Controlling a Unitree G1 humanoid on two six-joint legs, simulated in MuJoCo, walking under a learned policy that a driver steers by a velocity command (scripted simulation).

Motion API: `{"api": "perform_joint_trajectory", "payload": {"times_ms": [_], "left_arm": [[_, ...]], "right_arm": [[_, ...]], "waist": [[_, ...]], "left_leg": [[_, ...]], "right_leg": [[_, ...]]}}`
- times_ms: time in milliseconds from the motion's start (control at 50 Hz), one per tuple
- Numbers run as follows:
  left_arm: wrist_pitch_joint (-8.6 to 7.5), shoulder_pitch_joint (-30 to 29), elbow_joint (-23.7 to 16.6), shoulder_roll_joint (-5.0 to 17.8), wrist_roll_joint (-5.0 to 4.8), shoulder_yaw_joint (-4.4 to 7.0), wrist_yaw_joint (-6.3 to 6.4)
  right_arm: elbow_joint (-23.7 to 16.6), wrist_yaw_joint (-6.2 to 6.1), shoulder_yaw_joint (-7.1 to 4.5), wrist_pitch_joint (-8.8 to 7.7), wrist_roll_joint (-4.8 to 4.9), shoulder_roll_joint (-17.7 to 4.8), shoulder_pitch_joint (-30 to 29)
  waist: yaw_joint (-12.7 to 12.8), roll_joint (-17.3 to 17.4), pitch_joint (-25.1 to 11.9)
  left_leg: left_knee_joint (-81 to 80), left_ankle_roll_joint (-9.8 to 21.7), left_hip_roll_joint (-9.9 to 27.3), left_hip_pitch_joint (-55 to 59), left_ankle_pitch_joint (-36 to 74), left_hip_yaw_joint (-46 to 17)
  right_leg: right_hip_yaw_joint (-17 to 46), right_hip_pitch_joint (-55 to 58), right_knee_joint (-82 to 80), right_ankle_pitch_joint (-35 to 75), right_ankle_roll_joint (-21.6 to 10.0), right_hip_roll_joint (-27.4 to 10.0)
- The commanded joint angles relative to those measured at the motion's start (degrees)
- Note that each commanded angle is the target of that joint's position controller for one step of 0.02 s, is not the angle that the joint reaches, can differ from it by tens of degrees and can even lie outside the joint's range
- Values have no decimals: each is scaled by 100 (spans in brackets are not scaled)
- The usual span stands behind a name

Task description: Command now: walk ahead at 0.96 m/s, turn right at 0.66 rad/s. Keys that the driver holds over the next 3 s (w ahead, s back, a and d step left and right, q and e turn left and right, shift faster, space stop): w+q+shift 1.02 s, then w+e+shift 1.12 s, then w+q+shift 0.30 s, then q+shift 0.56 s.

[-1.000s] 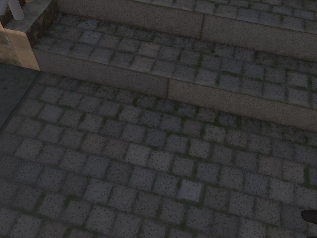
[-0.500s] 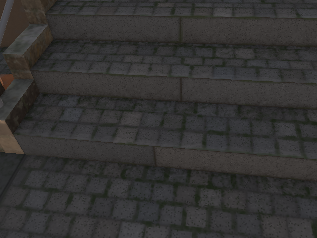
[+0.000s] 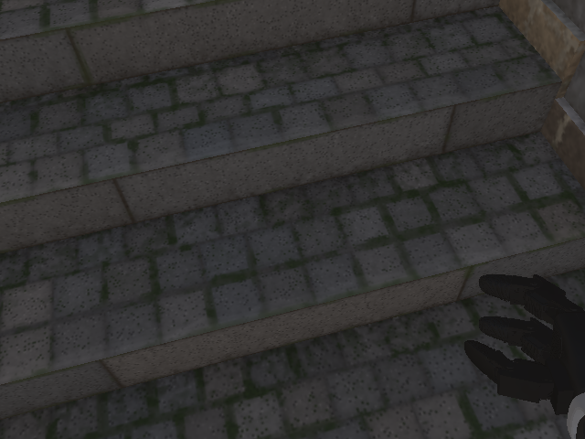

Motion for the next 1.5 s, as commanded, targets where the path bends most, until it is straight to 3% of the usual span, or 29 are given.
{"api": "perform_joint_trajectory", "payload": {"times_ms": [20, 80, 180, 240, 320, 340, 360, 420, 640, 700, 740, 760, 780, 800, 840, 880, 960, 1060, 1100, 1140, 1160, 1180, 1200, 1240, 1280, 1360, 1440, 1480, 1500], "left_arm": [[-310, 6, -745, 187, -419, -95, -52], [-438, -1882, -1119, 374, 49, -110, -122], [-444, -2292, -1626, 204, 177, -297, -240], [-521, -2289, -1668, 552, 108, -241, -362], [-438, -276, -1299, 1338, 132, 183, -111], [-411, 43, -1262, 1829, 344, 209, -95], [-417, -15, -1226, 1720, 303, 220, -157], [-375, -1148, -1094, 840, 245, 4, -192], [-186, -1146, 6, 408, 305, -284, 24], [-277, -978, -179, 1727, 202, -123, 369], [-135, -1707, -509, 2754, 302, 170, 229], [-138, -1840, -892, 2475, -14, 158, 182], [-380, -1787, -1360, 1042, 107, -163, -99], [-657, -1926, -1530, 1210, 233, -189, -351], [-763, -2964, -1906, 623, 301, -278, -334], [-732, -3049, -2207, -170, 451, -579, -509], [-632, -2749, -2275, -538, 399, -905, -588], [-659, -4869, -3514, -982, 462, -1407, -348], [-699, -4134, -3253, -453, 395, -992, -221], [-552, -2323, -2714, 910, 4, -326, -139], [-460, -1478, -2309, 1296, -128, -142, -120], [-367, -83, -1535, 1582, 2, -99, -177], [-233, 532, -585, 1317, 383, -244, -193], [-212, -620, -506, -584, 290, -596, -71], [-282, -676, -78, -734, 245, -600, -254], [-136, -1252, 133, -517, 45, -653, -368], [-230, -33, 503, 120, -47, -520, -187], [-75, 805, 705, 116, -312, -457, 9], [-238, 1121, 770, 101, -128, -495, 43]], "right_arm": [[512, -63, -408, 82, -211, -1099, 3031], [849, -72, -258, 208, -292, -632, 2484], [960, -159, -172, 157, 21, -740, 2016], [872, -201, -351, 111, 3, -1445, 2071], [715, -117, -80, 88, -169, -939, 2379], [559, -159, 117, 84, -40, -245, 3094], [498, -212, 128, 113, 253, -474, 3366], [485, -253, 136, 387, 53, -608, 2466], [-1326, -15, 704, 802, 100, 389, 78], [-1518, 209, 654, 731, -215, -22, 374], [-745, 111, -95, 822, -134, -1336, 3063], [-394, 128, -333, 824, -156, -1932, 3814], [-98, -84, -394, 835, -180, -2452, 3386], [-391, -243, -217, 737, -312, -1896, 3199], [260, -138, -115, 489, -259, -1309, 3761], [860, -82, 198, 401, -314, -260, 3755], [940, -13, 366, 521, -173, 36, 2812], [1669, -225, 343, 736, 16, -206, 3608], [1844, -316, 283, 497, -28, -558, 3932], [1712, -405, -128, 590, -265, -1882, 3126], [1614, -457, -143, 600, -427, -1739, 2675], [1208, -473, -87, 483, -597, -1427, 1955], [746, -154, 276, 351, -634, 258, 1881], [208, 542, 490, -47, -436, 466, 1920], [-117, 621, 706, -17, -593, 761, 1127], [-568, 361, 1060, 69, -374, 887, 1208], [-1580, 35, 1400, -27, -472, 1046, -775], [-2176, -29, 1595, -182, -506, 1239, -1898], [-2018, -154, 1310, -204, -253, 911, -1380]], "waist": [[-1292, 2832, -2370], [-1150, 416, -296], [-327, 521, 398], [-99, 462, 275], [1090, -47, -1066], [530, -1844, -1706], [344, -2303, -1789], [-181, -436, -119], [-887, 85, 1351], [-1167, 46, -454], [-2599, -1129, -2227], [-2745, -493, -2342], [-1432, 2913, -2122], [-1395, 2340, -2993], [-1299, 440, -644], [-614, 246, -83], [152, -461, 445], [-453, 131, 421], [-165, 877, -1369], [860, 2067, -2091], [1052, 1846, -1960], [1344, 371, -2042], [287, -3733, -1488], [-657, -831, -175], [-921, 958, 496], [-1571, 747, 782], [-741, 430, 539], [-277, 386, -386], [-525, 105, -1019]], "left_leg": [[-1908, 1532, 2418, 6417, -4870, -5342], [-1952, 1383, 1579, 3467, -1713, -2911], [-2343, 1437, 1348, 1530, -821, -2111], [-2403, 1148, 1103, 111, -571, -1618], [1349, 316, 395, -612, 490, -966], [3771, 151, 46, -1313, -2447, -681], [4922, 152, 218, -1986, -2245, -648], [5283, 204, 955, -2058, -1077, -353], [8201, 393, 927, -5569, -3122, 26], [4645, 547, 204, 652, -1261, 1496], [4804, 911, -708, 2627, -2326, 1454], [2703, 1317, -718, 3647, -2074, 37], [-345, 2157, 538, 4138, -3047, -4064], [-1646, 2018, 1067, 4417, -5197, -6368], [-1746, 1400, 893, 2707, -3934, -5872], [-1217, 1247, 413, 1643, -2670, -4549], [-1124, 1160, -210, 331, -579, -2155], [-2937, 1372, 180, -674, -116, -1659], [-2433, 1471, 566, -96, 6437, -1344], [-488, 1344, 1106, 2947, 10564, -1336], [856, 1293, 1155, 3133, 11142, -1236], [3029, 1376, 820, 2251, 8276, -1504], [6116, 801, -1050, -443, 68, -1105], [8055, 1006, -577, -2237, -345, -1306], [9098, 1077, -238, -3086, -745, -803], [8709, 660, 503, -3540, -985, -40], [7388, 96, 943, -3738, -1188, 703], [4286, 69, 846, -439, -1377, 1258], [3883, -60, 165, 1720, -1295, 1878]], "right_leg": [[-369, -4869, 3981, 538, -20, -108], [-838, -4279, 3440, 1166, -124, -505], [-943, -3261, 861, 1299, 230, -894], [-1438, -862, -175, 2655, 450, -386], [-1128, 2173, -457, 2422, 111, -793], [1419, 2601, -1572, 1372, -485, -2403], [3248, 2371, -2641, -37, -895, -2682], [1067, 380, -2859, 1154, -763, -2194], [-2640, 457, -3148, 4687, 95, -1963], [-3172, -1997, -3318, 9160, -223, -1589], [-2876, -707, -716, 14773, -658, -2066], [-2433, -1398, 1702, 11811, -328, -1512], [-1765, -3589, 4098, 2417, 121, 236], [-208, -3940, 5069, 2384, -212, 273], [-420, -4720, 6097, 2172, -317, 271], [-599, -5311, 7885, 1577, -413, 161], [-1482, -6040, 7533, 1604, -225, -126], [-2835, -4825, 4565, 1513, 178, -447], [-3287, -1343, 4130, 2292, 147, 206], [-2801, -1542, 2445, 899, 150, 320], [-2119, -1162, 1406, 562, -156, 185], [-773, 62, 117, 642, -505, 72], [3118, 622, -2296, 880, -1627, -1059], [4499, -531, -3114, -1738, -1595, -1561], [2498, -1481, -2279, -165, -1218, -1049], [249, -3204, -2654, 1072, -937, -254], [870, -3136, -3495, 803, -1220, -460], [480, -3737, -4459, 3078, -1178, -639], [431, -3827, -3884, 6478, -1086, -507]]}}
Next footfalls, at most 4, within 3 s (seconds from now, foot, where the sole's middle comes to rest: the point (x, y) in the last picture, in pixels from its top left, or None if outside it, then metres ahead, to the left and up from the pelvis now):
0.32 right None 0.42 -0.16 -0.74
0.76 left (275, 266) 0.74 0.17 -0.58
1.18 right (236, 91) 1.12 0.30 -0.42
1.56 left None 1.24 0.68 -0.25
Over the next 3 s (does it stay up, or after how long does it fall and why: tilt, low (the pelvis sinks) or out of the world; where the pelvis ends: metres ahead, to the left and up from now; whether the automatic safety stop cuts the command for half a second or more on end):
stays up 2.22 0.73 1.00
